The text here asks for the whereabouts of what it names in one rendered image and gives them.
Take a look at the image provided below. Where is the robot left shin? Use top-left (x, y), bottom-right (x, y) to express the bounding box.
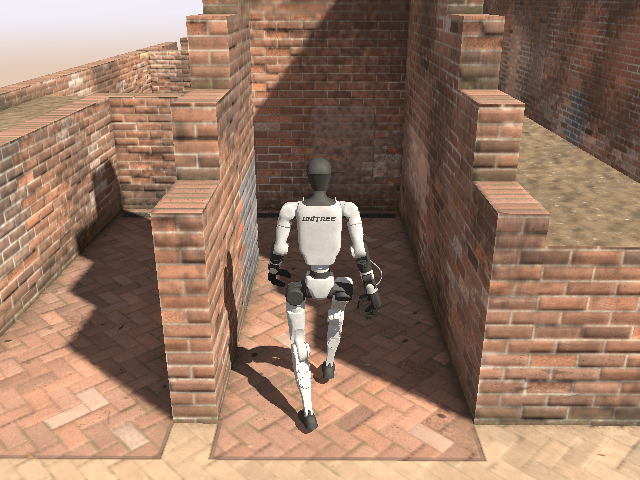
top-left (291, 344), bottom-right (313, 417)

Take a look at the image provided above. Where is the robot right forearm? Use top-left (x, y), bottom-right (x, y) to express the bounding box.
top-left (356, 243), bottom-right (378, 294)

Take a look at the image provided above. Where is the left robot upper arm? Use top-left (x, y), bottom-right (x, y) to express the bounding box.
top-left (273, 201), bottom-right (299, 256)

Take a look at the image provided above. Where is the left robot hand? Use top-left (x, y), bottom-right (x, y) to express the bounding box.
top-left (268, 269), bottom-right (291, 287)

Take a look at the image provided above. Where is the robot right thigh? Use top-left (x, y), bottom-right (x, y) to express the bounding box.
top-left (327, 277), bottom-right (353, 326)

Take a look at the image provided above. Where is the right robot hand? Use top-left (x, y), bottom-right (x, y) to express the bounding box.
top-left (357, 290), bottom-right (381, 320)

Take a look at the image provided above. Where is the right robot upper arm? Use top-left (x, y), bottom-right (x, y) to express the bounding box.
top-left (340, 201), bottom-right (366, 258)

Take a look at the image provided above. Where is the robot left forearm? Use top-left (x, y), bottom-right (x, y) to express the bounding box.
top-left (268, 240), bottom-right (284, 274)

